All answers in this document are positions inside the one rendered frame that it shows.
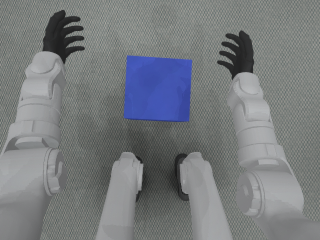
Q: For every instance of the left robot hand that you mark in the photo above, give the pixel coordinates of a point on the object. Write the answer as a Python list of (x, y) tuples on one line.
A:
[(55, 39)]

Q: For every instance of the robot right foot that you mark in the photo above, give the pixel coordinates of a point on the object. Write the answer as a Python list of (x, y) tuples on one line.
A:
[(179, 160)]

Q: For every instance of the robot foot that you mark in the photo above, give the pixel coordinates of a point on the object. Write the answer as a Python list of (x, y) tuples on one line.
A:
[(179, 160), (137, 196)]

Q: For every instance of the robot left forearm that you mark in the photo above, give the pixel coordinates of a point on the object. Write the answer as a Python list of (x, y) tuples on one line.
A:
[(40, 105)]

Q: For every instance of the robot left foot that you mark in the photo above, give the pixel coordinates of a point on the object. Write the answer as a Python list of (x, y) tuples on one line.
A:
[(137, 196)]

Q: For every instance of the robot right upper arm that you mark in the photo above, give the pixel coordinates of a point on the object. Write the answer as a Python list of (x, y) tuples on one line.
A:
[(273, 199)]

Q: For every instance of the carton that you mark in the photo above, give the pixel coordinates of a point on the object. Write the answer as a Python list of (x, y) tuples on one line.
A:
[(157, 89)]

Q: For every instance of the robot left upper arm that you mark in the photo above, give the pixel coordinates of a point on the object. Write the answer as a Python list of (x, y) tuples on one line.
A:
[(29, 178)]

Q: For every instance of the robot right forearm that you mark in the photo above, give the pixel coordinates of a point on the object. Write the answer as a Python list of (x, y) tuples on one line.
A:
[(258, 146)]

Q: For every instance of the right robot hand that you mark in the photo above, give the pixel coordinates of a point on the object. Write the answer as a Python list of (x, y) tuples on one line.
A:
[(243, 60)]

